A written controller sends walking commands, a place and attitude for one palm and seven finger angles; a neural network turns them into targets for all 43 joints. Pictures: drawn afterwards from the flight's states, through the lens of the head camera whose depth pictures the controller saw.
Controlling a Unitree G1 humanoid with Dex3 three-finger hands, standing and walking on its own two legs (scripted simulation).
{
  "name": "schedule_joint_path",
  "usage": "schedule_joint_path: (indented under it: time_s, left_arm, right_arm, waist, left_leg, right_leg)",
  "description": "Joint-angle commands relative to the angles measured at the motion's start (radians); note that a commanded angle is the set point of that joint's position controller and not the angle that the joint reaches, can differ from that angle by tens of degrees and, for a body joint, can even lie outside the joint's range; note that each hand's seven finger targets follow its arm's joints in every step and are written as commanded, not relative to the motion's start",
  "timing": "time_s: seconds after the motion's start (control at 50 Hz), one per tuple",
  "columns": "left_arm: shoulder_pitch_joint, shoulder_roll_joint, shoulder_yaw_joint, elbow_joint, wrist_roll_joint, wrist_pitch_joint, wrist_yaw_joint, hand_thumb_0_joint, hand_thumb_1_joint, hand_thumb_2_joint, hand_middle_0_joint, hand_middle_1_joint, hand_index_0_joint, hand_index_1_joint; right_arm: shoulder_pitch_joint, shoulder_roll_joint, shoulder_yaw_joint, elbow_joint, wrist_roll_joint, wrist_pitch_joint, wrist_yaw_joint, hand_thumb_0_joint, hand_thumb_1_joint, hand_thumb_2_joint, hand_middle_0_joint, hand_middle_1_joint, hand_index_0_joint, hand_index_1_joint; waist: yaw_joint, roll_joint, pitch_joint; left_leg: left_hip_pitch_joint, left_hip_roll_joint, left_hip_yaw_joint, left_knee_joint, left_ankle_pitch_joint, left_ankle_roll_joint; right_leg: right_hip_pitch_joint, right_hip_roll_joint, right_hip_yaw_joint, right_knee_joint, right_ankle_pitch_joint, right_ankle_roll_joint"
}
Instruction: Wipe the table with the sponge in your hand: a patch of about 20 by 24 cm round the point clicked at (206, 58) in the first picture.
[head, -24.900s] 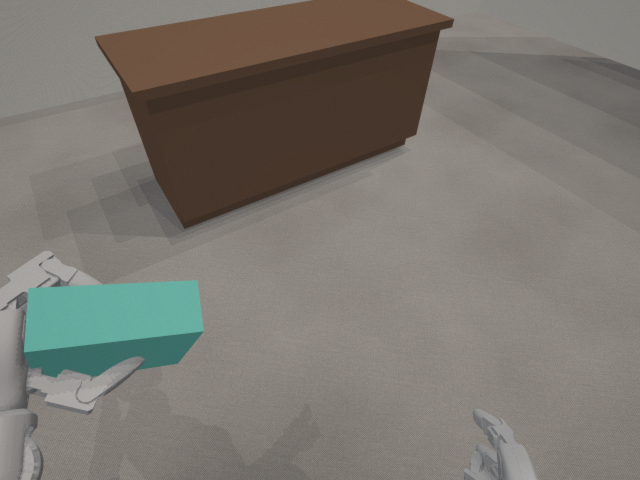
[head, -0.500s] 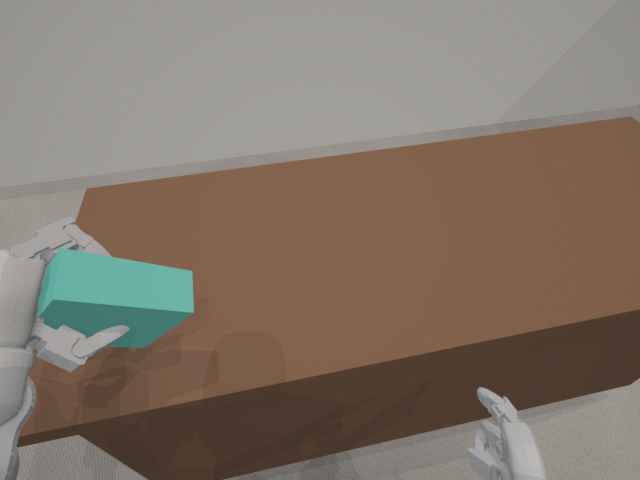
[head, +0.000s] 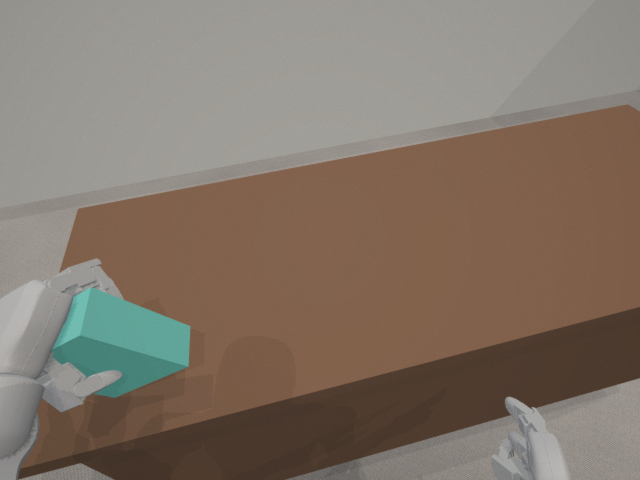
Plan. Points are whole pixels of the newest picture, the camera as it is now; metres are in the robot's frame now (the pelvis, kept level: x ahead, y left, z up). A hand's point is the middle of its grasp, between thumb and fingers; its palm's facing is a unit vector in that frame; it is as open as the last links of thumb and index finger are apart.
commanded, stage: turn the palm down, sponge in hand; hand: left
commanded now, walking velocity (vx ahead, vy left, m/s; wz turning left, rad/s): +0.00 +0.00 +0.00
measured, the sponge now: (122, 353) +0.22 +0.26 +0.08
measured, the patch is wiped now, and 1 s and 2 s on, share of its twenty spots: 0.00 0.00 0.00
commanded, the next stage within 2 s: move the sponge above the wiping area in 1.20 s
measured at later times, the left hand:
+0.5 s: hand (72, 340) +0.21 +0.30 +0.12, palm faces +0.08 -0.20 -0.98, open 9.5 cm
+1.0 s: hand (76, 343) +0.21 +0.29 +0.11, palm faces +0.01 -0.06 -1.00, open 9.5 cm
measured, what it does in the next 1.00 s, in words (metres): stands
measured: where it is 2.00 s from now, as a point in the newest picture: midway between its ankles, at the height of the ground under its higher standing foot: outside the picture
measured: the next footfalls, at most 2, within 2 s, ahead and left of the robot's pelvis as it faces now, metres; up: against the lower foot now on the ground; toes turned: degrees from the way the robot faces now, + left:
none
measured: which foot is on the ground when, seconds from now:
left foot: down 0.00-1.00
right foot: down 0.00-1.00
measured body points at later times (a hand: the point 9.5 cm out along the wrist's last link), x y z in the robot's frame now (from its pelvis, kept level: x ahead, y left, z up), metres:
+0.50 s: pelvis -0.01 +0.02 +0.01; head -0.01 -0.02 +0.46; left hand +0.20 +0.30 +0.17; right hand +0.23 -0.19 -0.07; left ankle +0.00 +0.16 -0.73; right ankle +0.00 -0.12 -0.73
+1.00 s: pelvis -0.01 +0.01 +0.01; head -0.02 -0.04 +0.46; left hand +0.20 +0.29 +0.17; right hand +0.23 -0.19 -0.07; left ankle +0.00 +0.16 -0.73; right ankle +0.00 -0.12 -0.73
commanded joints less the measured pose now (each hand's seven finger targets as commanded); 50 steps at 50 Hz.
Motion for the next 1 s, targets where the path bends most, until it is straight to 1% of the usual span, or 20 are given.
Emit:
schedule_joint_path:
  time_s: [0.0, 0.08, 0.1, 0.18, 0.2, 0.28, 0.3, 0.38, 0.4, 0.46, 0.48, 0.5, 0.58, 0.6, 0.68, 0.7, 0.76, 0.88, 0.9, 0.98]
  left_arm:
    - [-0.166, 0.225, 0.131, -0.247, 0.071, -0.015, 0.06, 0.0, 0.1, 1.3, -1.2, -1.6, -1.2, -1.6]
    - [-0.141, 0.264, 0.158, -0.21, 0.124, 0.052, 0.07, 0.0, 0.1, 1.3, -1.2, -1.6, -1.2, -1.6]
    - [-0.173, 0.2, 0.086, -0.213, 0.135, 0.068, 0.062, 0.0, 0.1, 1.3, -1.2, -1.6, -1.2, -1.6]
    - [-0.208, 0.236, 0.08, -0.202, 0.191, 0.124, 0.042, 0.0, 0.1, 1.3, -1.2, -1.6, -1.2, -1.6]
    - [-0.214, 0.191, 0.029, -0.191, 0.202, 0.133, 0.032, 0.0, 0.1, 1.3, -1.2, -1.6, -1.2, -1.6]
    - [-0.259, 0.241, 0.041, -0.194, 0.257, 0.148, 0.011, 0.0, 0.1, 1.3, -1.2, -1.6, -1.2, -1.6]
    - [-0.279, 0.187, -0.02, -0.185, 0.27, 0.148, 0.003, 0.0, 0.1, 1.3, -1.2, -1.6, -1.2, -1.6]
    - [-0.327, 0.247, 0.018, -0.173, 0.327, 0.148, 0.005, 0.0, 0.1, 1.3, -1.2, -1.6, -1.2, -1.6]
    - [-0.332, 0.203, -0.029, -0.162, 0.336, 0.149, 0.003, 0.0, 0.1, 1.3, -1.2, -1.6, -1.2, -1.6]
    - [-0.333, 0.23, -0.017, -0.134, 0.382, 0.151, 0.01, 0.0, 0.1, 1.3, -1.2, -1.6, -1.2, -1.6]
    - [-0.343, 0.254, 0.012, -0.155, 0.386, 0.157, 0.014, 0.0, 0.1, 1.3, -1.2, -1.6, -1.2, -1.6]
    - [-0.331, 0.193, -0.045, -0.131, 0.383, 0.163, 0.01, 0.0, 0.1, 1.3, -1.2, -1.6, -1.2, -1.6]
    - [-0.364, 0.232, -0.026, -0.091, 0.423, 0.189, 0.005, 0.0, 0.1, 1.3, -1.2, -1.6, -1.2, -1.6]
    - [-0.371, 0.184, -0.083, -0.082, 0.43, 0.196, -0.004, 0.0, 0.1, 1.3, -1.2, -1.6, -1.2, -1.6]
    - [-0.392, 0.243, -0.043, -0.087, 0.472, 0.202, -0.012, 0.0, 0.1, 1.3, -1.2, -1.6, -1.2, -1.6]
    - [-0.385, 0.188, -0.095, -0.078, 0.478, 0.2, -0.017, 0.0, 0.1, 1.3, -1.2, -1.6, -1.2, -1.6]
    - [-0.39, 0.215, -0.079, -0.036, 0.507, 0.203, -0.02, 0.0, 0.1, 1.3, -1.2, -1.6, -1.2, -1.6]
    - [-0.41, 0.238, -0.05, -0.056, 0.502, 0.201, -0.02, 0.0, 0.1, 1.3, -1.2, -1.6, -1.2, -1.6]
    - [-0.411, 0.185, -0.105, -0.039, 0.502, 0.203, -0.025, 0.0, 0.1, 1.3, -1.2, -1.6, -1.2, -1.6]
    - [-0.414, 0.243, -0.047, -0.051, 0.506, 0.199, -0.019, 0.0, 0.1, 1.3, -1.2, -1.6, -1.2, -1.6]
  right_arm:
    - [-0.16, -0.078, -0.024, -0.181, -0.004, -0.05, -0.003, 0.0, -0.9, -0.9, 0.2, 0.3, 0.2, 0.3]
    - [-0.202, -0.083, -0.015, -0.173, 0.008, -0.029, 0.003, 0.0, -0.9, -0.9, 0.2, 0.3, 0.2, 0.3]
    - [-0.194, -0.075, -0.01, -0.181, 0.004, -0.023, 0.006, 0.0, -0.9, -0.9, 0.2, 0.3, 0.2, 0.3]
    - [-0.246, -0.08, 0.002, -0.175, 0.014, -0.009, 0.005, 0.0, -0.9, -0.9, 0.2, 0.3, 0.2, 0.3]
    - [-0.234, -0.076, 0.004, -0.181, 0.009, -0.007, 0.006, 0.0, -0.9, -0.9, 0.2, 0.3, 0.2, 0.3]
    - [-0.282, -0.08, 0.012, -0.169, 0.015, -0.001, 0.004, 0.0, -0.9, -0.9, 0.2, 0.3, 0.2, 0.3]
    - [-0.27, -0.072, 0.016, -0.174, 0.008, -0.001, 0.003, 0.0, -0.9, -0.9, 0.2, 0.3, 0.2, 0.3]
    - [-0.307, -0.075, 0.017, -0.154, 0.01, 0.0, 0.005, 0.0, -0.9, -0.9, 0.2, 0.3, 0.2, 0.3]
    - [-0.294, -0.07, 0.018, -0.159, 0.006, -0.001, 0.005, 0.0, -0.9, -0.9, 0.2, 0.3, 0.2, 0.3]
    - [-0.289, -0.08, 0.01, -0.136, 0.001, 0.007, 0.014, 0.0, -0.9, -0.9, 0.2, 0.3, 0.2, 0.3]
    - [-0.332, -0.076, 0.016, -0.138, 0.006, 0.002, 0.017, 0.0, -0.9, -0.9, 0.2, 0.3, 0.2, 0.3]
    - [-0.313, -0.07, 0.016, -0.143, 0.005, 0.002, 0.018, 0.0, -0.9, -0.9, 0.2, 0.3, 0.2, 0.3]
    - [-0.356, -0.078, 0.017, -0.124, 0.009, 0.011, 0.026, 0.0, -0.9, -0.9, 0.2, 0.3, 0.2, 0.3]
    - [-0.346, -0.077, 0.017, -0.13, 0.008, 0.011, 0.028, 0.0, -0.9, -0.9, 0.2, 0.3, 0.2, 0.3]
    - [-0.377, -0.081, 0.016, -0.12, 0.007, 0.012, 0.036, 0.0, -0.9, -0.9, 0.2, 0.3, 0.2, 0.3]
    - [-0.359, -0.075, 0.013, -0.122, 0.005, 0.01, 0.039, 0.0, -0.9, -0.9, 0.2, 0.3, 0.2, 0.3]
    - [-0.352, -0.081, 0.008, -0.108, 0.003, 0.019, 0.047, 0.0, -0.9, -0.9, 0.2, 0.3, 0.2, 0.3]
    - [-0.39, -0.077, 0.011, -0.112, 0.009, 0.014, 0.047, 0.0, -0.9, -0.9, 0.2, 0.3, 0.2, 0.3]
    - [-0.379, -0.072, 0.014, -0.114, 0.009, 0.012, 0.047, 0.0, -0.9, -0.9, 0.2, 0.3, 0.2, 0.3]
    - [-0.393, -0.079, 0.01, -0.107, 0.008, 0.012, 0.045, 0.0, -0.9, -0.9, 0.2, 0.3, 0.2, 0.3]
  waist:
    - [0.009, 0.011, -0.164]
    - [0.028, 0.022, -0.132]
    - [0.018, 0.027, -0.147]
    - [0.026, 0.024, -0.122]
    - [0.02, 0.013, -0.132]
    - [0.028, 0.015, -0.115]
    - [0.021, 0.019, -0.117]
    - [0.034, 0.036, -0.122]
    - [0.029, 0.038, -0.134]
    - [0.037, 0.035, -0.166]
    - [0.046, 0.062, -0.153]
    - [0.036, 0.049, -0.149]
    - [0.047, 0.025, -0.117]
    - [0.039, 0.034, -0.128]
    - [0.055, 0.015, -0.146]
    - [0.045, 0.01, -0.168]
    - [0.053, -0.022, -0.158]
    - [0.061, 0.001, -0.141]
    - [0.051, -0.002, -0.137]
    - [0.061, -0.008, -0.138]
  left_leg:
    - [0.086, -0.045, 0.048, -0.054, 0.27, 0.066]
    - [0.088, -0.038, 0.035, -0.088, 0.284, 0.057]
    - [0.093, -0.035, 0.04, -0.098, 0.284, 0.058]
    - [0.117, -0.034, 0.025, -0.135, 0.268, 0.057]
    - [0.122, -0.032, 0.028, -0.14, 0.277, 0.06]
    - [0.141, -0.038, 0.01, -0.169, 0.254, 0.06]
    - [0.144, -0.038, 0.017, -0.172, 0.253, 0.064]
    - [0.159, -0.046, 0.0, -0.194, 0.231, 0.062]
    - [0.164, -0.046, 0.009, -0.191, 0.245, 0.067]
    - [0.179, -0.046, -0.003, -0.198, 0.299, 0.06]
    - [0.184, -0.052, -0.006, -0.2, 0.292, 0.061]
    - [0.178, -0.049, 0.006, -0.197, 0.287, 0.066]
    - [0.171, -0.059, -0.008, -0.217, 0.256, 0.065]
    - [0.171, -0.058, 0.004, -0.211, 0.262, 0.07]
    - [0.188, -0.069, -0.01, -0.213, 0.278, 0.072]
    - [0.192, -0.064, 0.002, -0.203, 0.298, 0.076]
    - [0.188, -0.066, -0.01, -0.207, 0.318, 0.074]
    - [0.195, -0.073, -0.016, -0.212, 0.28, 0.076]
    - [0.187, -0.07, -0.004, -0.213, 0.274, 0.078]
    - [0.196, -0.075, -0.014, -0.211, 0.27, 0.076]
  right_leg:
    - [0.046, 0.006, 0.006, -0.121, 0.226, -0.007]
    - [0.063, 0.013, 0.017, -0.137, 0.22, -0.017]
    - [0.071, 0.01, -0.005, -0.142, 0.219, -0.017]
    - [0.084, 0.019, 0.01, -0.17, 0.189, -0.024]
    - [0.095, 0.017, -0.007, -0.174, 0.2, -0.024]
    - [0.108, 0.026, 0.018, -0.199, 0.174, -0.031]
    - [0.11, 0.021, -0.003, -0.203, 0.176, -0.029]
    - [0.13, 0.031, 0.025, -0.221, 0.157, -0.039]
    - [0.138, 0.025, 0.005, -0.223, 0.169, -0.037]
    - [0.16, 0.02, 0.018, -0.225, 0.205, -0.041]
    - [0.168, 0.034, 0.041, -0.231, 0.204, -0.051]
    - [0.169, 0.023, 0.009, -0.234, 0.201, -0.044]
    - [0.162, 0.031, 0.052, -0.254, 0.17, -0.052]
    - [0.168, 0.023, 0.023, -0.252, 0.181, -0.047]
    - [0.18, 0.032, 0.074, -0.258, 0.188, -0.056]
    - [0.187, 0.023, 0.04, -0.25, 0.209, -0.051]
    - [0.182, 0.017, 0.055, -0.255, 0.223, -0.049]
    - [0.174, 0.03, 0.087, -0.266, 0.186, -0.058]
    - [0.172, 0.022, 0.052, -0.263, 0.183, -0.051]
    - [0.168, 0.031, 0.097, -0.27, 0.176, -0.058]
